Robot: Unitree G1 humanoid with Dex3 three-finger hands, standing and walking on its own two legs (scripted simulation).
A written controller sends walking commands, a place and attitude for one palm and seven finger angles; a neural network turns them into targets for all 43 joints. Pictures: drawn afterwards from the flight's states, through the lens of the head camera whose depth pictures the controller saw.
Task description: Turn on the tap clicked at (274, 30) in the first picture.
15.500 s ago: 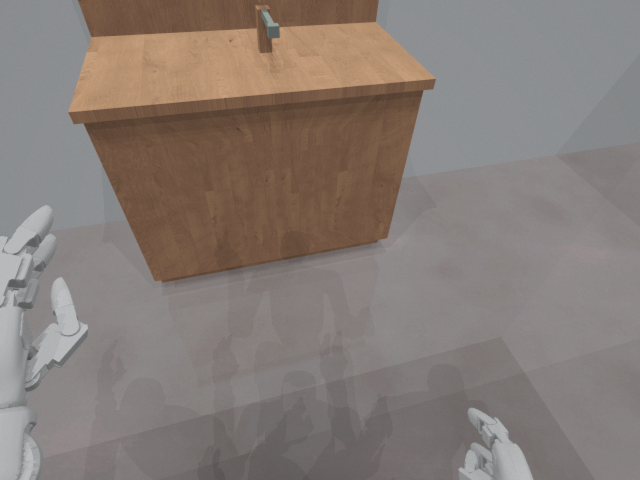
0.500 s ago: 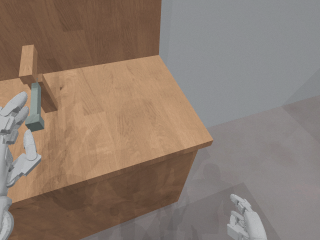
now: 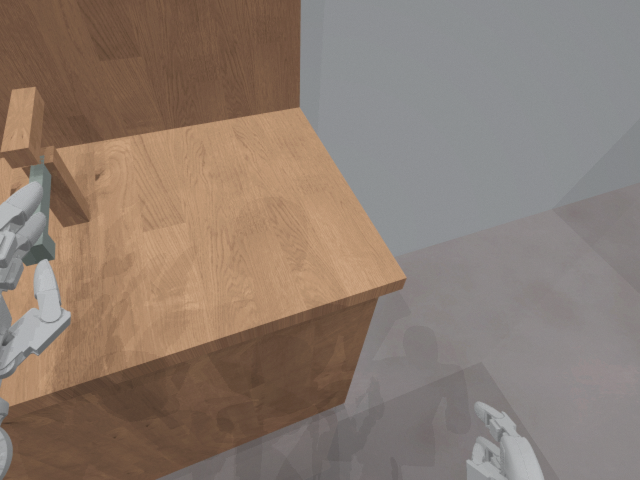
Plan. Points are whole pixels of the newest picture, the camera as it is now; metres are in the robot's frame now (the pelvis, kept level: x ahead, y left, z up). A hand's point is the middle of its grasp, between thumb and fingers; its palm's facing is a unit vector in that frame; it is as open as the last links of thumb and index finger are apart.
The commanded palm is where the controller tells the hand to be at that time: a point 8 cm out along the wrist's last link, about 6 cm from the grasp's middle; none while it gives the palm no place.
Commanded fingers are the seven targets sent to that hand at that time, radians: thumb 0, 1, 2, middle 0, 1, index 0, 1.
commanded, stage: shuffle to correct the standing spot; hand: left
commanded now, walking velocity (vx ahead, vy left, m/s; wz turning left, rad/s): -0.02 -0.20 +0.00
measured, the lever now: (34, 247) +0.32 +0.34 +0.12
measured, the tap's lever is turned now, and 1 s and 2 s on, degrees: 0 0 0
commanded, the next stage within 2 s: none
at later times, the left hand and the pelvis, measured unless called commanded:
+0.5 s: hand (42, 321) +0.22 +0.26 +0.16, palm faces +0.34 -0.85 -0.39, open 7.4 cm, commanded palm +0.15 +0.29 +0.18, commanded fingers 0.00 0.90 0.90 -0.20 -0.30 -0.20 -0.30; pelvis +0.00 +0.01 +0.00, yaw +1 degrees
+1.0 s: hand (55, 313) +0.22 +0.25 +0.16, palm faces +0.34 -0.85 -0.41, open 7.4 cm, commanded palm +0.16 +0.29 +0.18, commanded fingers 0.00 0.90 0.90 -0.20 -0.30 -0.20 -0.30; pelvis +0.00 +0.01 +0.00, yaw +1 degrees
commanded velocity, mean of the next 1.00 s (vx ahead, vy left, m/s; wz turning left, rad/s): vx -0.01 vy -0.20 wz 0.00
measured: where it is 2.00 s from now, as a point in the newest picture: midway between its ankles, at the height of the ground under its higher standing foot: outside the picture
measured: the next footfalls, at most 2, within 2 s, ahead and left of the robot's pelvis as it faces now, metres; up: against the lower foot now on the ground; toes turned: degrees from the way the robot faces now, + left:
none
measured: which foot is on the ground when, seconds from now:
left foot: down 0.00-1.00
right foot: down 0.00-1.00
